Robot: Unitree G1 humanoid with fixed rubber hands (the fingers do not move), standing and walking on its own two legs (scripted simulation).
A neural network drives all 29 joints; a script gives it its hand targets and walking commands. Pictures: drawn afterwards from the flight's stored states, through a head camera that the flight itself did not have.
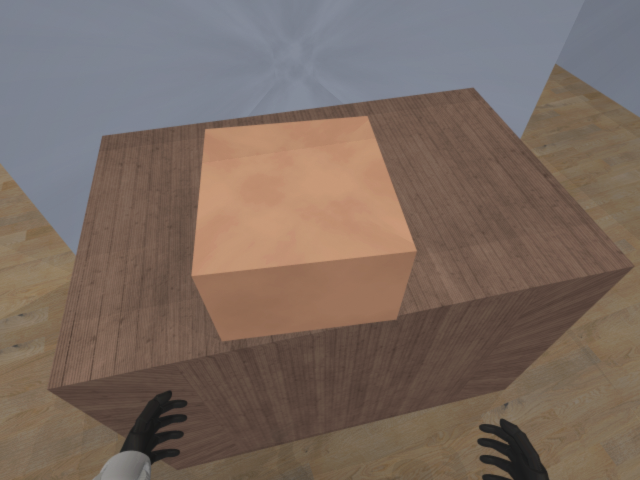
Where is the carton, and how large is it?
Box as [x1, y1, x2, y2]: [191, 116, 416, 340]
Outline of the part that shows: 367,116 205,129 191,275 221,340 396,319 416,250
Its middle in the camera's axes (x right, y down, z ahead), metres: -0.04 -0.03 +0.66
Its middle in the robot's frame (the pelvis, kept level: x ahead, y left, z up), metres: +0.51 +0.07 -0.02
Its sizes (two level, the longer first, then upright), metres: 0.311 0.287 0.185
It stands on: a pedestal, 0.66 m high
